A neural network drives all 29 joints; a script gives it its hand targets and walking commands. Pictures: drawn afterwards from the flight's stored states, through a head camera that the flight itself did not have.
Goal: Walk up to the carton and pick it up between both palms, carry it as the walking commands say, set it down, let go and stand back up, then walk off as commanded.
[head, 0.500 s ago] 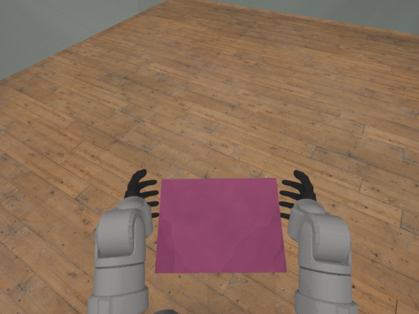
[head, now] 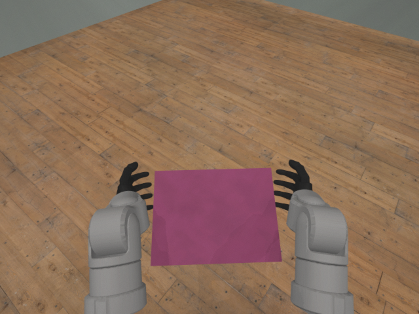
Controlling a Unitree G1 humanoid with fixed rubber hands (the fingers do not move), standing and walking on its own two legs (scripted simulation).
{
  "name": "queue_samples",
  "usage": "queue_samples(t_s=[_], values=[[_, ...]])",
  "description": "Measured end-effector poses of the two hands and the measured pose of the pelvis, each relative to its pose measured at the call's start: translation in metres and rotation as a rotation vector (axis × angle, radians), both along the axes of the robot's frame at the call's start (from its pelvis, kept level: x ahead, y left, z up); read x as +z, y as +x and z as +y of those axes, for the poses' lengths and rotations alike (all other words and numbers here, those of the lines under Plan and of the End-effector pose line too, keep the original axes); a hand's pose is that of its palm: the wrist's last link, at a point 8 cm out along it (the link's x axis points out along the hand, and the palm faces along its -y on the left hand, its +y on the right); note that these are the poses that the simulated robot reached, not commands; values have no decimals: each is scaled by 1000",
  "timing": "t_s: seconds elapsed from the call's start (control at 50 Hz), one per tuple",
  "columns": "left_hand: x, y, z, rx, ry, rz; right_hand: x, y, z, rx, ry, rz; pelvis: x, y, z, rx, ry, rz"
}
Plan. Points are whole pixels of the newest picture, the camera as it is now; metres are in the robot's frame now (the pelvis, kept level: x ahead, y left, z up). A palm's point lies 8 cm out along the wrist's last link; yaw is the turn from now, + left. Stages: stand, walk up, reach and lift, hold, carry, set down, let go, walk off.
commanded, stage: carry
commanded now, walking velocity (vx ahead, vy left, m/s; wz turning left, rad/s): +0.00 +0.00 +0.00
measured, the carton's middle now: (213, 218) +0.32 +0.02 -0.02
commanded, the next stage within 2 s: none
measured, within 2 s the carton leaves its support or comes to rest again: neither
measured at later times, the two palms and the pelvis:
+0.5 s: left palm (102, 308) +0.13 +0.16 +0.09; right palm (326, 305) +0.15 -0.13 +0.10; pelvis -0.15 +0.00 +0.00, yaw +1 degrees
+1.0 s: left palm out of the picture +0.09 +0.14 +0.08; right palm out of the picture +0.09 -0.15 +0.08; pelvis -0.20 +0.00 -0.01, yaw +0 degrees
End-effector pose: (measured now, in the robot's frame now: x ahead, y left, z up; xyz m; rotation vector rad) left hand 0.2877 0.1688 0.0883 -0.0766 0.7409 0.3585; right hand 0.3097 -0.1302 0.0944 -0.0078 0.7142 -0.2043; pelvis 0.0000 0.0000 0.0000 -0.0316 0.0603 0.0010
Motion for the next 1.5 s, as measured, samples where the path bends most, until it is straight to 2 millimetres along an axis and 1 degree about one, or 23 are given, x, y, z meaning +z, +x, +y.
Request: queue_samples(t_s=[0.06, 0.12, 0.16, 0.2, 0.26, 0.3, 0.34, 0.42, 0.48, 0.56, 0.66, 0.82, 0.92, 1.0, 1.12, 1.2, 1.28, 1.32, 1.36, 1.38, 1.46, 1.5], values=[[-1, -23, -19, -35, 26, -3, -10, -33, -19, -31, 16, -4, -7, -27, -8, -12, 14, -2], [-4, -48, -39, -101, 51, 43, -19, -72, -40, -72, 24, 41, -2, -49, -14, -9, 31, -18], [-2, -61, -48, -138, 57, 63, -18, -94, -49, -104, 26, 58, 3, -61, -15, -10, 49, -22], [3, -70, -54, -162, 66, 58, -13, -109, -54, -135, 21, 52, 5, -73, -15, -15, 59, -20], [10, -80, -57, -171, 76, 32, -3, -123, -55, -171, 11, 25, 5, -90, -13, -14, 67, -10], [12, -88, -54, -161, 78, 19, 2, -130, -51, -181, 3, 11, 3, -101, -11, -7, 66, -3], [10, -99, -47, -144, 78, 12, 3, -136, -43, -183, -3, 2, 0, -113, -6, 4, 55, -1], [0, -133, -25, -72, 52, 43, 3, -152, -21, -118, -22, 32, 1, -135, -2, 7, 61, -25], [0, -155, -11, -22, 43, 53, 3, -161, -7, -66, -19, 41, 1, -148, 1, 12, 55, -34], [3, -173, -1, 16, 47, 52, 2, -172, 3, -30, -15, 38, 1, -163, 4, 17, 49, -39], [6, -182, -4, 3, 51, 50, 0, -187, 1, -42, -14, 35, 0, -176, 5, 21, 47, -43], [3, -188, -22, -52, 58, 47, -4, -208, -18, -108, -8, 34, -3, -191, 1, 18, 54, -47], [-2, -192, -29, -72, 63, 51, -8, -218, -24, -143, -7, 38, -5, -199, 1, 9, 55, -48], [-6, -196, -29, -76, 60, 53, -11, -223, -24, -149, -6, 39, -7, -204, 1, 7, 56, -52], [-12, -206, -25, -47, 53, 43, -18, -224, -21, -111, 6, 29, -15, -210, -3, 11, 63, -62], [-20, -212, -24, -66, 55, 52, -22, -234, -20, -124, -5, 36, -18, -215, 3, 1, 56, -62], [-24, -216, -22, -103, 33, 73, -23, -243, -20, -135, -14, 56, -13, -218, 6, -1, 29, -53], [-21, -218, -22, -99, 31, 71, -20, -242, -20, -122, -11, 56, -10, -217, 3, 2, 30, -46], [-16, -217, -22, -85, 33, 48, -18, -236, -20, -92, 3, 36, -12, -215, 0, -1, 45, -36], [-16, -215, -21, -89, 37, 42, -20, -233, -21, -75, 17, 30, -12, -216, -1, -4, 41, -35], [-5, -217, -21, -95, 59, 21, -15, -236, -21, -61, 30, 7, -6, -214, 0, 10, 34, -33], [-3, -215, -19, -107, 51, 18, -13, -236, -20, -59, 27, 5, -4, -213, 2, 11, 31, -29]])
